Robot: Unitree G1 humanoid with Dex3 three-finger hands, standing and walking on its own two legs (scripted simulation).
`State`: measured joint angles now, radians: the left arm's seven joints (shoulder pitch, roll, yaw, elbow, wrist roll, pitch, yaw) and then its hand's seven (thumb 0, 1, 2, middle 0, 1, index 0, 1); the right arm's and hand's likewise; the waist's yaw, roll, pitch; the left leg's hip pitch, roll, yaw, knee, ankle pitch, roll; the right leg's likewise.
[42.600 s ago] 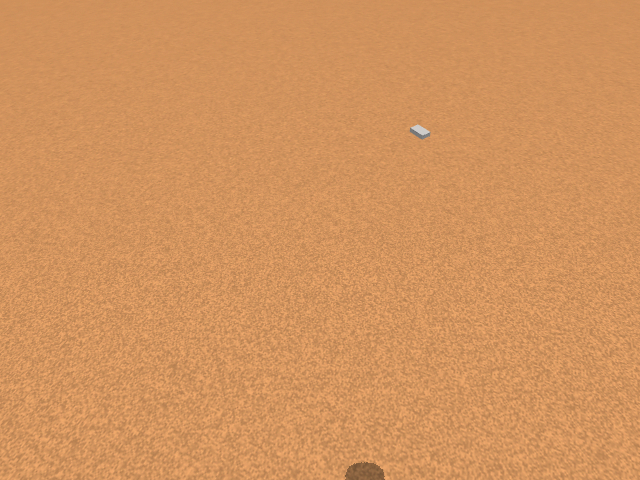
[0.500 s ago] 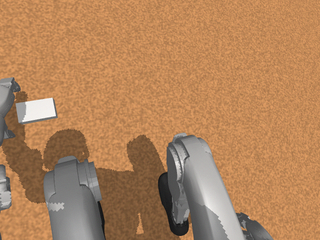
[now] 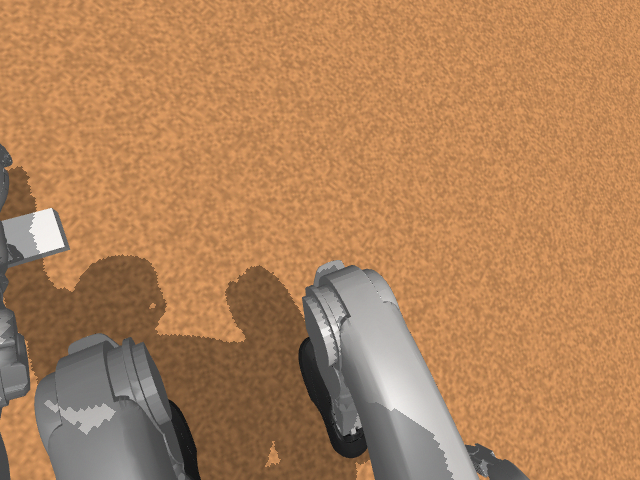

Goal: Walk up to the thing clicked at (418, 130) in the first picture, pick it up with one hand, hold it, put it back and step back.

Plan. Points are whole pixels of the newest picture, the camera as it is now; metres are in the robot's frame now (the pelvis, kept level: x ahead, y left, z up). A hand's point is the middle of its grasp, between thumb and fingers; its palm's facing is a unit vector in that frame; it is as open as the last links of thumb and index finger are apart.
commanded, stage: approach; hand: left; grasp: from above
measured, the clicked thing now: (22, 239) +0.48 +0.30 -0.30
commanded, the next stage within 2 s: close in in 0.04 s
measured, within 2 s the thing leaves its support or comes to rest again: neither
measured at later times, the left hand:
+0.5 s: hand out of the picture +0.46 +0.30 -0.22, palm faces -0.44 -0.11 -0.89, open 13.3 cm
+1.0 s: hand (13, 241) +0.47 +0.30 -0.26, palm faces -0.46 -0.14 -0.88, open 14.0 cm
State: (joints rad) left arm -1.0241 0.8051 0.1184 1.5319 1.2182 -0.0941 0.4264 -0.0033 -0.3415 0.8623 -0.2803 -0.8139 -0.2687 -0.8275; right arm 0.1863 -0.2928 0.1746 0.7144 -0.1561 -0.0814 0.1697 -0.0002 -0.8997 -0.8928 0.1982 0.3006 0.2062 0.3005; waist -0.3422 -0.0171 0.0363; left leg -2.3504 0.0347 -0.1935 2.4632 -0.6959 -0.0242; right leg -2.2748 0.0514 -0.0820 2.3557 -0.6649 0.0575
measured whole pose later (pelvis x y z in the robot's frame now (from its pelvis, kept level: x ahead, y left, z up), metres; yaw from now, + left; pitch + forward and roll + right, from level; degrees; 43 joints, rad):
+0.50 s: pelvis +0.00 +0.01 -0.01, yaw -1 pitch +30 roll -11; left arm -1.07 0.87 0.09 1.68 1.34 -0.22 0.54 0.00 -0.39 0.93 -0.22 -0.86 -0.21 -0.88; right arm 0.10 -0.30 0.19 0.69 -0.21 -0.13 0.17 0.00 -0.89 -0.89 0.20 0.30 0.21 0.30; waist -0.35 -0.09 0.05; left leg -2.35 0.01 -0.22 2.50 -0.69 -0.02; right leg -2.25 0.04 -0.11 2.37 -0.67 0.05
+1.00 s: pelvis +0.00 +0.01 -0.01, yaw -3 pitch +29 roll -13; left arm -1.05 0.98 0.14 1.72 1.28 -0.22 0.59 0.00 -0.48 0.97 -0.15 -0.87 -0.13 -0.90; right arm 0.13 -0.32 0.28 0.69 -0.27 -0.20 0.23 0.00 -0.89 -0.90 0.20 0.30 0.21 0.30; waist -0.40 -0.13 0.15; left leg -2.35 0.02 -0.27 2.55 -0.73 -0.03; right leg -2.24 0.06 -0.14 2.39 -0.68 0.07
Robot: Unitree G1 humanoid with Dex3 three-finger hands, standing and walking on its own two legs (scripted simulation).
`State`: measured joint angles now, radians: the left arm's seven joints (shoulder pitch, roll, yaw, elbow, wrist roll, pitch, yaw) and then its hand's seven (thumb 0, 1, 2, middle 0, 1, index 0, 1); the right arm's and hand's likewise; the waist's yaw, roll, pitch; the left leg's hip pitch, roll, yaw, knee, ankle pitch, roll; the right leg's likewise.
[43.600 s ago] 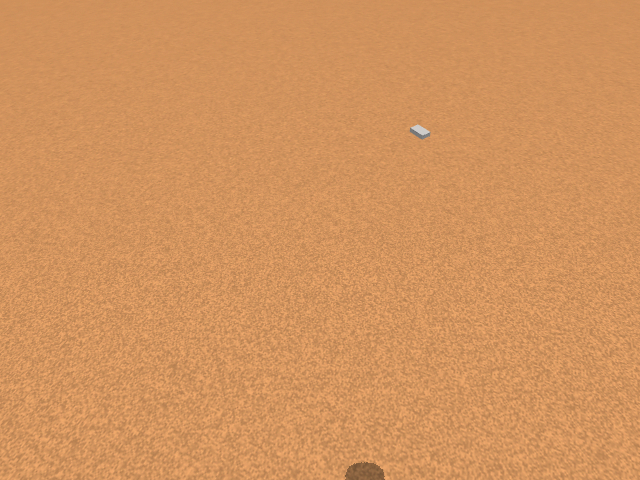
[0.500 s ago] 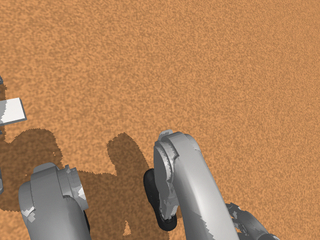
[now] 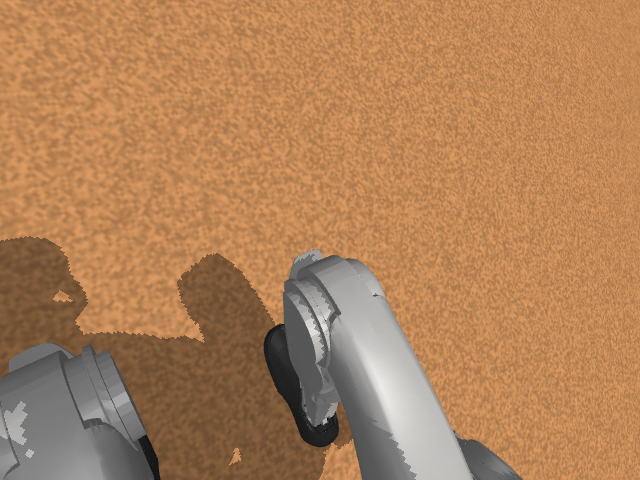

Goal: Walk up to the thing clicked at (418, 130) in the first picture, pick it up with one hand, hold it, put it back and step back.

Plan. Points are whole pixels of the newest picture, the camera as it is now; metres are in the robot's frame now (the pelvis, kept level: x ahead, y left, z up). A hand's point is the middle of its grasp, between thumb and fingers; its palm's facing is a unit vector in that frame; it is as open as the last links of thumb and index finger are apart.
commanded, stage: rest palm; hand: left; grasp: from above
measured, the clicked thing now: out of the picture +0.46 +0.32 -0.29
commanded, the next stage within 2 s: close in 0.66 s
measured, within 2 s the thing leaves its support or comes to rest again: neither
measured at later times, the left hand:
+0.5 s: hand out of the picture +0.44 +0.31 -0.26, palm faces -0.44 -0.16 -0.88, open 14.1 cm
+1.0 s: hand out of the picture +0.45 +0.31 -0.27, palm faces -0.42 -0.16 -0.89, open 13.0 cm
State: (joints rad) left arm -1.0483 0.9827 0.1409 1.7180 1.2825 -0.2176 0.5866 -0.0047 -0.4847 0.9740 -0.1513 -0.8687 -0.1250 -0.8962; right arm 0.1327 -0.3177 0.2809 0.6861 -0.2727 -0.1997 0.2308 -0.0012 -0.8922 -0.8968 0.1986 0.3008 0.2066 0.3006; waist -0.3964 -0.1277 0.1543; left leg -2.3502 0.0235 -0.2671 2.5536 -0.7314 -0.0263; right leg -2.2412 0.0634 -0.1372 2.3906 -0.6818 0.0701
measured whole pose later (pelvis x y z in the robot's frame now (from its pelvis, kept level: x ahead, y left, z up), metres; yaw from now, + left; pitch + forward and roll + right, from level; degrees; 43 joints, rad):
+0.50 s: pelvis -0.01 +0.01 +0.00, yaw -1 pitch +27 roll -15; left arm -1.08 1.01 0.10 1.78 1.29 -0.21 0.66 -0.01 -0.50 0.98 -0.13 -0.92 -0.11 -0.94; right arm 0.08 -0.33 0.32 0.67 -0.28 -0.26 0.27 0.00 -0.90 -0.90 0.20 0.30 0.20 0.30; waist -0.41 -0.16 0.18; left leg -2.35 0.02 -0.29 2.57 -0.72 -0.01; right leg -2.21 0.07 -0.16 2.38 -0.67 0.08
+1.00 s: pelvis -0.01 +0.01 +0.00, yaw -2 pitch +26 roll -16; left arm -1.09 1.03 0.10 1.78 1.26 -0.17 0.68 0.00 -0.31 0.83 -0.23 -0.88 -0.24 -0.87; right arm 0.07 -0.35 0.34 0.65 -0.28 -0.29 0.29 0.00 -0.90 -0.90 0.20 0.30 0.20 0.30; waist -0.42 -0.17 0.21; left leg -2.33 0.03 -0.30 2.56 -0.73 -0.01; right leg -2.20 0.08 -0.17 2.35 -0.66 0.08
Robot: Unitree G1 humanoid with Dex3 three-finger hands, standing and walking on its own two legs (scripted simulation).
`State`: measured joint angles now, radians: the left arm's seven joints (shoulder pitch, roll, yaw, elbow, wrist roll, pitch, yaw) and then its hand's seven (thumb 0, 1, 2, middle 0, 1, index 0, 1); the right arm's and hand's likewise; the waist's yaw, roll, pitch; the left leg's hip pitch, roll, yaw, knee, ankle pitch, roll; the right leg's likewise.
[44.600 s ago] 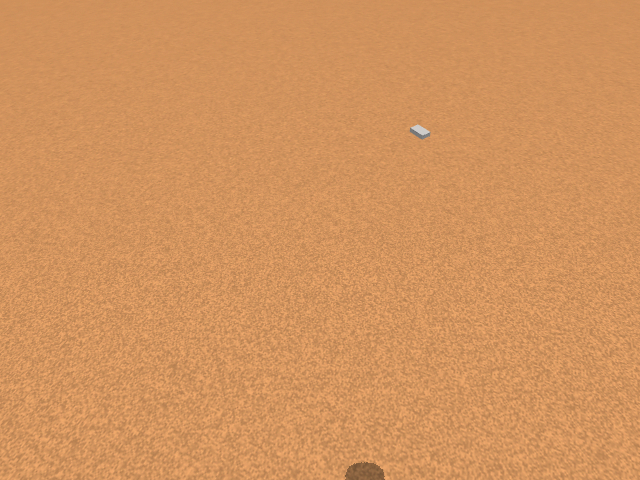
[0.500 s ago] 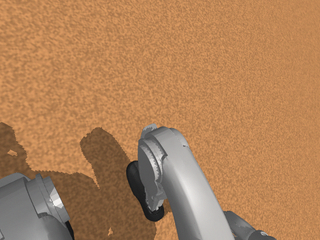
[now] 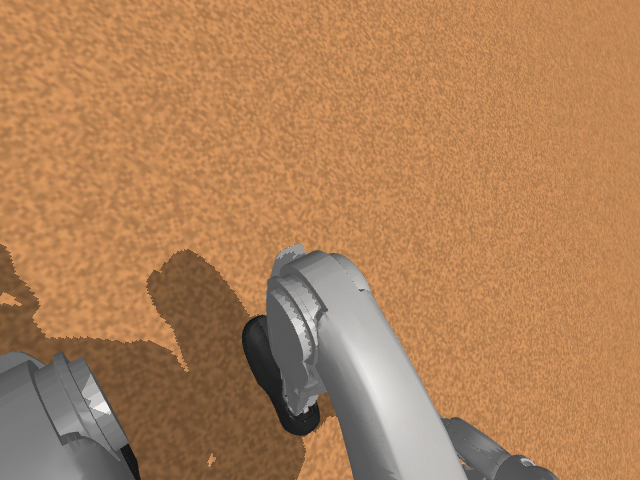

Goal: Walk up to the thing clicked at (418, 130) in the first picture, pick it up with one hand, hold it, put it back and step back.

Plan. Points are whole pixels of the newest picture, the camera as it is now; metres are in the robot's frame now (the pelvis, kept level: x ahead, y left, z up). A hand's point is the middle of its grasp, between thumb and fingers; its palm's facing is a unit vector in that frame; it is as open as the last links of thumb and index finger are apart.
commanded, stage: close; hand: left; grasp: from above
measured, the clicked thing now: out of the picture +0.45 +0.33 -0.29
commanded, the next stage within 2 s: settle in 1.20 s
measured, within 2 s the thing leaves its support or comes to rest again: leaves its support in 1.64 s
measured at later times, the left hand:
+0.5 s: hand out of the picture +0.43 +0.32 -0.26, palm faces -0.43 -0.16 -0.89, open 10.8 cm
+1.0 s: hand out of the picture +0.44 +0.32 -0.26, palm faces -0.43 -0.17 -0.89, open 9.0 cm
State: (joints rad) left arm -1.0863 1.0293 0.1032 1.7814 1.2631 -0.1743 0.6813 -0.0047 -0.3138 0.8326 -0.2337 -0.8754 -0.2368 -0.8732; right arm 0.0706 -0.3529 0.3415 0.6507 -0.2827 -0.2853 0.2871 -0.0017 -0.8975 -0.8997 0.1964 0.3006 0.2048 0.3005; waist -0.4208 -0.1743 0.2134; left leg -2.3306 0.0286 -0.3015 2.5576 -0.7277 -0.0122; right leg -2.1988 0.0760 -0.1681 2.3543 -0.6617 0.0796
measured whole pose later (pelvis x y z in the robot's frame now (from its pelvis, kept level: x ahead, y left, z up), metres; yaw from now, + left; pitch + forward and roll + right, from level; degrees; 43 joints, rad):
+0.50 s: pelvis +0.00 +0.00 +0.00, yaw +0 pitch +26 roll -16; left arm -1.07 1.03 0.06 1.78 1.25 -0.21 0.67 0.00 0.01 0.59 -0.42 -0.69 -0.48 -0.68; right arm 0.08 -0.34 0.36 0.64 -0.28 -0.26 0.26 0.00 -0.89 -0.90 0.20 0.30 0.20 0.30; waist -0.41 -0.18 0.21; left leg -2.32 0.03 -0.31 2.54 -0.72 -0.01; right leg -2.19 0.08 -0.17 2.34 -0.65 0.08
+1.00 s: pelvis +0.00 +0.00 +0.01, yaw +0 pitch +26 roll -16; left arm -1.09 1.05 0.07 1.77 1.23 -0.20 0.65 0.00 0.22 0.31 -0.64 -0.44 -0.74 -0.44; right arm 0.09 -0.35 0.37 0.62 -0.28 -0.25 0.25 0.00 -0.90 -0.90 0.20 0.30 0.20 0.30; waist -0.42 -0.18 0.22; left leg -2.31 0.04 -0.30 2.54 -0.72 -0.01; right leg -2.19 0.08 -0.17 2.33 -0.64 0.08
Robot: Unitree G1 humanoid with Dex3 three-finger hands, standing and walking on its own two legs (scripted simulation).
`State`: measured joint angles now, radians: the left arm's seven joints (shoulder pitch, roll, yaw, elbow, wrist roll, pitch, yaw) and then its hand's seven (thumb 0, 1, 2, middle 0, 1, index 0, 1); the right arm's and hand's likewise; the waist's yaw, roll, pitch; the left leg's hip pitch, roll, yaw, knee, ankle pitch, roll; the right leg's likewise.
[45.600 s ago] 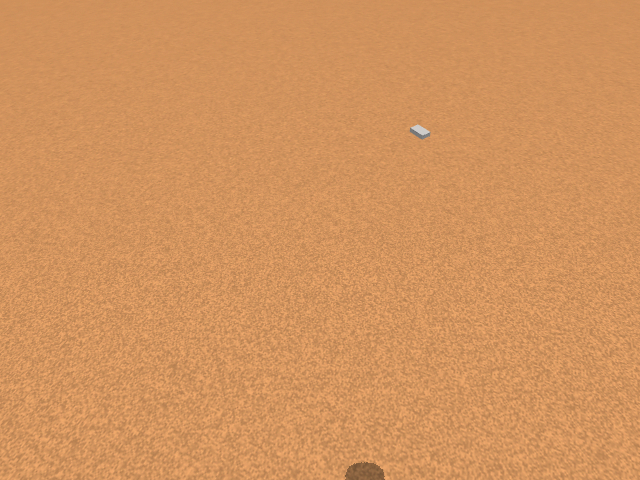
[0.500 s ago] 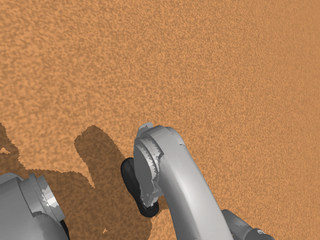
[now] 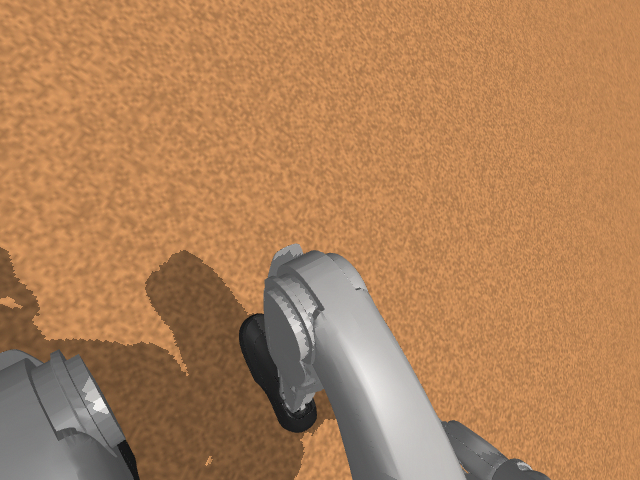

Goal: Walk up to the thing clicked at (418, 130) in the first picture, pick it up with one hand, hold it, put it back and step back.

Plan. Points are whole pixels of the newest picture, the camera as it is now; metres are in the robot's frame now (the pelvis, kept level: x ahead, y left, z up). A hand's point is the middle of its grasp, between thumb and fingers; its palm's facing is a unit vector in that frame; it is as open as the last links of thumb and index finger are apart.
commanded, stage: close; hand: left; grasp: from above
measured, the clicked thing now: out of the picture +0.46 +0.33 -0.30
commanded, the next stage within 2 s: settle in 0.20 s
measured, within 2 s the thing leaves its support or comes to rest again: leaves its support in 0.64 s
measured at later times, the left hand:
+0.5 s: hand out of the picture +0.45 +0.32 -0.26, palm faces -0.42 -0.17 -0.89, open 8.7 cm
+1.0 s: hand out of the picture +0.44 +0.34 -0.18, palm faces -0.43 -0.13 -0.89, open 8.6 cm
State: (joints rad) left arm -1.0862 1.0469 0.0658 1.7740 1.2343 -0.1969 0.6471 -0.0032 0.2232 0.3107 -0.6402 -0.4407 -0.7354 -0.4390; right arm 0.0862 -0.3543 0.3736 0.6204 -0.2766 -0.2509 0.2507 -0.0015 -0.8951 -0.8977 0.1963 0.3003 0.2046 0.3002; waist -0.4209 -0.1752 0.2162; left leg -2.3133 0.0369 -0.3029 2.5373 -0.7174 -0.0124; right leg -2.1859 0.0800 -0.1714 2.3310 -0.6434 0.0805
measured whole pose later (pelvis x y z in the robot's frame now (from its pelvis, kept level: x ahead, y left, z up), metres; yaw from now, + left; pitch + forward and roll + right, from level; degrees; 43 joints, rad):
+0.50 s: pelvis +0.00 +0.00 +0.00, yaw +0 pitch +27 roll -16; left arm -1.07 1.03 0.09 1.73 1.25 -0.18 0.62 0.01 0.24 0.16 -0.84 -0.27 -0.87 -0.25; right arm 0.09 -0.34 0.36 0.61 -0.28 -0.23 0.24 0.00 -0.91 -0.90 0.20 0.30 0.20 0.30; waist -0.41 -0.17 0.20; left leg -2.33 0.03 -0.30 2.54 -0.72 -0.01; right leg -2.19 0.08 -0.17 2.33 -0.65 0.08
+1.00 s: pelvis +0.01 +0.00 +0.01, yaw +4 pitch +33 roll -12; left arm -0.95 0.78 0.04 1.41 1.20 -0.11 0.38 0.01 0.24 0.07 -0.93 -0.15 -0.96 -0.13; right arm 0.14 -0.31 0.15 0.69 -0.16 -0.13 0.24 0.00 -0.91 -0.90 0.20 0.30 0.20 0.30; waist -0.29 -0.03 0.00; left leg -2.35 0.02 -0.21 2.46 -0.70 -0.01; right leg -2.24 0.03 -0.10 2.33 -0.68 0.05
